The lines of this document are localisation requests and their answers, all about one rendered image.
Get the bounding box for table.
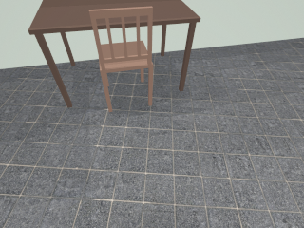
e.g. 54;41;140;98
28;0;201;108

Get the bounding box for chair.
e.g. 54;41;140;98
89;6;154;112

